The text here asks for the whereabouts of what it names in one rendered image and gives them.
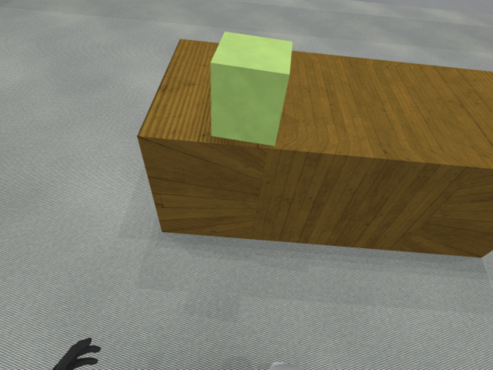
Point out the carton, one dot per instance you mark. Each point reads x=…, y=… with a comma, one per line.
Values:
x=249, y=76

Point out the left robot hand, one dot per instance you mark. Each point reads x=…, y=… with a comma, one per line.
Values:
x=69, y=361

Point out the pedestal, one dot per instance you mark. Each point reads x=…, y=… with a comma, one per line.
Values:
x=370, y=153

